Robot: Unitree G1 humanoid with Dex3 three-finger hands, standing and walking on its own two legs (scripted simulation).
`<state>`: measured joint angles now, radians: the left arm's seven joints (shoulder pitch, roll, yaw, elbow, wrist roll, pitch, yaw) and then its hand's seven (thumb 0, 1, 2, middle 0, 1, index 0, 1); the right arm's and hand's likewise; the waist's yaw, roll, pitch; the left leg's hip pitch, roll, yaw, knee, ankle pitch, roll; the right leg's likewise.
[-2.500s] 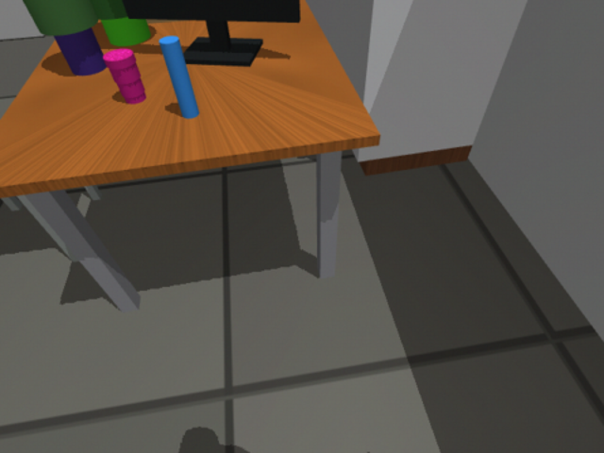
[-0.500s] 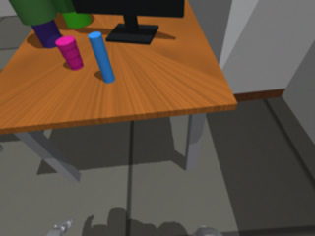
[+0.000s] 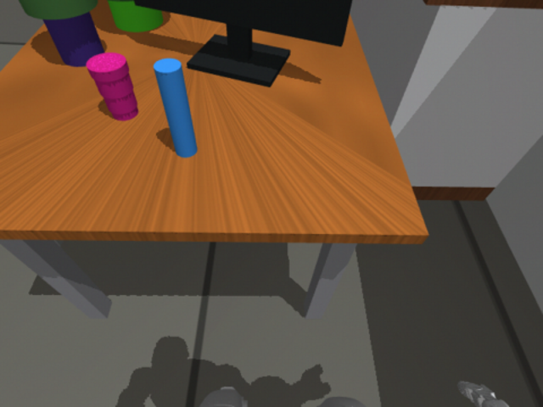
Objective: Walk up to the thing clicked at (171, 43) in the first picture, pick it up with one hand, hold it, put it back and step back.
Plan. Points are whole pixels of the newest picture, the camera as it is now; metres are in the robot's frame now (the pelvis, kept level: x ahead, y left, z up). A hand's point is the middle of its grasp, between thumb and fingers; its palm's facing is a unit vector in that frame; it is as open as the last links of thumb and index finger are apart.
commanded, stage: walk up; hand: left
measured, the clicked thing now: (178, 113) +0.60 +0.22 +0.07
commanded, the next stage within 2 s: stand in 1.32 s
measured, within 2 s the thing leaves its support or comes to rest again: neither
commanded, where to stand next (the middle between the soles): +0.09 +0.00 m, yaw +1 degrees
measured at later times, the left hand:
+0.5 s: hand out of the picture +0.09 +0.26 -0.13, palm faces -0.03 -0.91 -0.42, open 7.4 cm
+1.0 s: hand out of the picture +0.09 +0.24 -0.13, palm faces -0.02 -0.93 -0.37, open 7.4 cm
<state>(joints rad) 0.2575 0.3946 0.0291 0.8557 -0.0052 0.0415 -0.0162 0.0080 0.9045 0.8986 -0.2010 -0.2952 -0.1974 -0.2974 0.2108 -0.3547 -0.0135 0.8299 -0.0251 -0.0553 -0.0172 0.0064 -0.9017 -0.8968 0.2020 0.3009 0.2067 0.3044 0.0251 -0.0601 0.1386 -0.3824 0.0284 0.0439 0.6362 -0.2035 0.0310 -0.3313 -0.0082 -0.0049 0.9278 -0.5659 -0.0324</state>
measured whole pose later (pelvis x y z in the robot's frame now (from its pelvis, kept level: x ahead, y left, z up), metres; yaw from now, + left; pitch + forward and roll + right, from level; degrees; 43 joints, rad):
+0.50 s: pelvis +0.01 -0.02 +0.01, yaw +0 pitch -3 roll +0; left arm 0.16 0.40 0.00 1.01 0.01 -0.03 0.01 0.01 0.90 0.90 -0.20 -0.30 -0.20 -0.30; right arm 0.12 -0.37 -0.03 1.03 -0.01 0.02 0.03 0.01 -0.90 -0.90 0.20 0.30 0.20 0.30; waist 0.00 0.03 0.09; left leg -0.31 0.03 0.00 0.57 -0.20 -0.02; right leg -0.17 -0.06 0.00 0.57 -0.34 0.05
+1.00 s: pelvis +0.02 -0.02 +0.02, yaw +1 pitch -3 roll -1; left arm 0.11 0.37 0.00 1.12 0.02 -0.02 0.00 0.01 0.90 0.90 -0.20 -0.30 -0.20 -0.30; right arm 0.08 -0.36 -0.03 1.11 -0.01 0.02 0.03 0.01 -0.90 -0.90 0.20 0.30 0.20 0.30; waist 0.00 0.02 0.06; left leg -0.25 0.04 -0.01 0.43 -0.14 -0.02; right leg -0.09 -0.05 -0.02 0.40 -0.27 0.05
